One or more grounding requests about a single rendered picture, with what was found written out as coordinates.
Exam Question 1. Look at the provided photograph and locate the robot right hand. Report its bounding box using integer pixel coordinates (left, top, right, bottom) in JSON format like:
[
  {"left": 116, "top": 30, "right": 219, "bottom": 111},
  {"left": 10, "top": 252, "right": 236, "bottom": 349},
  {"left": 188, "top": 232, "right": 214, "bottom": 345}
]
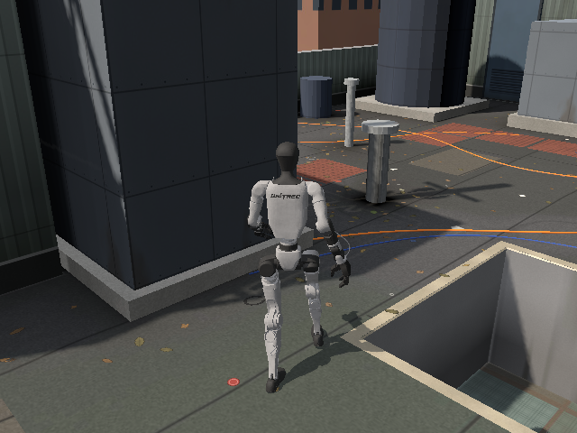
[{"left": 331, "top": 260, "right": 351, "bottom": 288}]

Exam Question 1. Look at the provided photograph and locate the robot right forearm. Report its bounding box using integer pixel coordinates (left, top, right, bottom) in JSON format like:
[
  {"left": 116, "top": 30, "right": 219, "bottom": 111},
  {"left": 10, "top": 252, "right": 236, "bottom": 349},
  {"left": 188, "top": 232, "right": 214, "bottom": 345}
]
[{"left": 323, "top": 218, "right": 347, "bottom": 264}]

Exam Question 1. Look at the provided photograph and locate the robot left hand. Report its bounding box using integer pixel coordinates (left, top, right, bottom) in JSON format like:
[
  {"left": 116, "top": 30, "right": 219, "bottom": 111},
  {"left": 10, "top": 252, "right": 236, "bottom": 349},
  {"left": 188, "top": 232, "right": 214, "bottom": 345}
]
[{"left": 254, "top": 222, "right": 274, "bottom": 239}]

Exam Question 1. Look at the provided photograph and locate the robot left forearm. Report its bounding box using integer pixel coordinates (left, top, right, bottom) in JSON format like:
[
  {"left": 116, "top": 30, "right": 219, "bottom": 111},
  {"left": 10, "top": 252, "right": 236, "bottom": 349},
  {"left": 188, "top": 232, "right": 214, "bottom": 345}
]
[{"left": 247, "top": 214, "right": 263, "bottom": 233}]

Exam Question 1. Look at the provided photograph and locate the left robot thigh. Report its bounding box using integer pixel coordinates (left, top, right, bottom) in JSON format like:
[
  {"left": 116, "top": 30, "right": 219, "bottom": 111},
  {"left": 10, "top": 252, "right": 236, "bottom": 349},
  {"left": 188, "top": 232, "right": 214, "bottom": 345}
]
[{"left": 258, "top": 254, "right": 283, "bottom": 330}]

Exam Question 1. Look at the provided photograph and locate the robot right foot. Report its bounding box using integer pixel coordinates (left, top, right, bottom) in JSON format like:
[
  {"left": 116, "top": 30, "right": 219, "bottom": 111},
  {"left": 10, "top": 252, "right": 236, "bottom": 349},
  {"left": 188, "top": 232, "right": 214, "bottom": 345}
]
[{"left": 311, "top": 325, "right": 324, "bottom": 346}]

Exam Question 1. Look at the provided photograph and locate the left robot upper arm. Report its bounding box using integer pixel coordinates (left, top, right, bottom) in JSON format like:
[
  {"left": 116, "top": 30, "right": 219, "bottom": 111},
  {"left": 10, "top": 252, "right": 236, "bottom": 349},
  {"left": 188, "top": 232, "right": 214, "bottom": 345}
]
[{"left": 248, "top": 180, "right": 270, "bottom": 227}]

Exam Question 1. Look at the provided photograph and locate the right robot upper arm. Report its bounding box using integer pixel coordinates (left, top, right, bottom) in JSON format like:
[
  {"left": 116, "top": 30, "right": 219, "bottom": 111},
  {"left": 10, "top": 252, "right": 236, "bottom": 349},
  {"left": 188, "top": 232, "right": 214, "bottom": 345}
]
[{"left": 306, "top": 181, "right": 331, "bottom": 233}]

